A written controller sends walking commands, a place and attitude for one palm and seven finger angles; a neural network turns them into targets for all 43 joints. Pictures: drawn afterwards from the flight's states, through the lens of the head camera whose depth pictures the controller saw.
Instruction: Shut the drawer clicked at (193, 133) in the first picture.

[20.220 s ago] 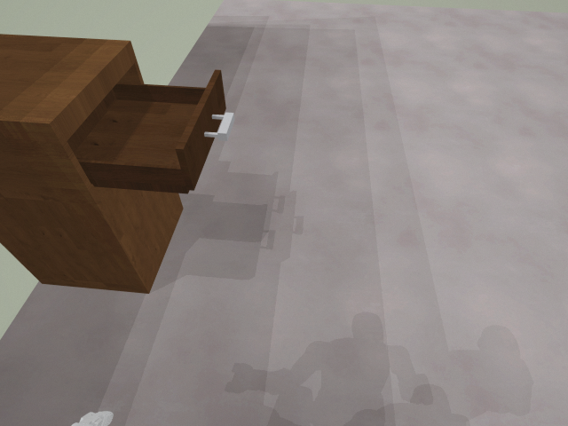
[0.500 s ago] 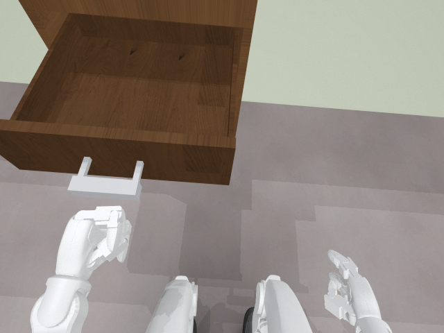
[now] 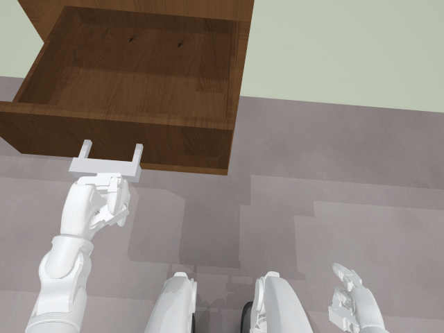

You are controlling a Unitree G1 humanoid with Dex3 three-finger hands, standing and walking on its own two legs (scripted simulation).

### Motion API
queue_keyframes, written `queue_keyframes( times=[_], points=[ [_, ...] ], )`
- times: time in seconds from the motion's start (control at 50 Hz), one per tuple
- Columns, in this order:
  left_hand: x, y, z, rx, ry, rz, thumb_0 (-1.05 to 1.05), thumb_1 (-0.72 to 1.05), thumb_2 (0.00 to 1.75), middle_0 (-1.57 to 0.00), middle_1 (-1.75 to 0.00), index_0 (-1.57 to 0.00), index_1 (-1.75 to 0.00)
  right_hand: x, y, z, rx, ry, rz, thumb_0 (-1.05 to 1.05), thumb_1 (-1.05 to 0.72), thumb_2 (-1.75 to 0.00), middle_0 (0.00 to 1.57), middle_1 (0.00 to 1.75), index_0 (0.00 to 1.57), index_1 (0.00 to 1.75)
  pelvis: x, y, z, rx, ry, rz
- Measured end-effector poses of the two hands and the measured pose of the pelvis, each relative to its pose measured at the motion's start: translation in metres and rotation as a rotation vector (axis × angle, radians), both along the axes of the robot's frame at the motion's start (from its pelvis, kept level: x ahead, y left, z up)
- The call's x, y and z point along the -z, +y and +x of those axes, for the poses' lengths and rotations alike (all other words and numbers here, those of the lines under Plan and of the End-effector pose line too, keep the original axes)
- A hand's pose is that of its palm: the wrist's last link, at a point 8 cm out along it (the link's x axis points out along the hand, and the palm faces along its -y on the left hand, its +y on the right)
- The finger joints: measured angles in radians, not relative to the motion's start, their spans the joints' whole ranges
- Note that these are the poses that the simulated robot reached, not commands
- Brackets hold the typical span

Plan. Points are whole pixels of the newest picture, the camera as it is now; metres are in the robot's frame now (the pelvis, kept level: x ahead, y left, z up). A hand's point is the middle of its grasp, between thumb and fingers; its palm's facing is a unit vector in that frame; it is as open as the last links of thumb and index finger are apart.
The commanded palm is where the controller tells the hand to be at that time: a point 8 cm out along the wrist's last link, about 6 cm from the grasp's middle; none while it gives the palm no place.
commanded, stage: push the drawer shut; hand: left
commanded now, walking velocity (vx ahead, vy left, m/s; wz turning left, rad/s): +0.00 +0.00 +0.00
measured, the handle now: (109, 158) +0.40 +0.22 +0.03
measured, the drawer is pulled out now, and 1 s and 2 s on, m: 0.26 0.14 0.02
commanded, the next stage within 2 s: none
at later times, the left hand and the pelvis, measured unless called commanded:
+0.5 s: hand (132, 172) +0.38 +0.18 +0.02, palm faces -0.05 -1.00 -0.05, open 3.1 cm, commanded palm +0.38 +0.23 +0.03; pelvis -0.01 +0.01 +0.01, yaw -1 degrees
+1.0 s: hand (139, 142) +0.44 +0.18 +0.02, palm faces -0.05 -1.00 -0.06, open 3.2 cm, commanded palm +0.44 +0.22 +0.03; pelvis -0.01 +0.00 +0.00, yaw -1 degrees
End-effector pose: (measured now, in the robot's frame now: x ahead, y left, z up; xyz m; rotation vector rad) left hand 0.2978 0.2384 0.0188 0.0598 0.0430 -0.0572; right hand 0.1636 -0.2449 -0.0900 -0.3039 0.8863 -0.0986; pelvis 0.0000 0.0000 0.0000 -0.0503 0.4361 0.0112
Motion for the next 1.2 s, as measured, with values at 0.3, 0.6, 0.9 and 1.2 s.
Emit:
queue_keyframes(
  times=[0.3, 0.6, 0.9, 1.2],
  points=[
    [-0.003, -0.002, 0.036, -0.003, -0.004, -0.009, 0.01, 0.80, 0.91, -1.40, -1.60, -1.39, -1.60, -0.002, 0.001, -0.027, 0.038, 0.048, -0.001, 0.01, -0.91, -0.90, 0.20, 0.30, 0.20, 0.30, -0.006, 0.004, -0.006, 0.010, -0.006, 0.005],
    [-0.003, -0.003, 0.074, -0.007, -0.014, -0.003, 0.01, 0.79, 0.92, -1.40, -1.60, -1.39, -1.60, 0.004, -0.003, -0.053, 0.071, 0.141, -0.015, 0.01, -0.91, -0.90, 0.20, 0.30, 0.20, 0.30, -0.006, 0.007, -0.006, 0.012, 0.008, 0.005],
    [-0.004, -0.004, 0.110, -0.013, -0.020, 0.000, 0.02, 0.79, 0.91, -1.40, -1.60, -1.39, -1.60, 0.008, -0.011, -0.076, 0.105, 0.223, -0.021, 0.01, -0.91, -0.90, 0.20, 0.30, 0.20, 0.30, -0.005, 0.004, -0.005, 0.019, 0.025, 0.006],
    [-0.003, -0.003, 0.147, -0.010, -0.019, -0.005, 0.02, 0.77, 0.90, -1.40, -1.60, -1.39, -1.60, 0.015, -0.017, -0.105, 0.133, 0.311, -0.037, 0.01, -0.91, -0.90, 0.20, 0.30, 0.20, 0.30, 0.001, 0.003, -0.009, 0.022, 0.049, 0.000]
  ],
)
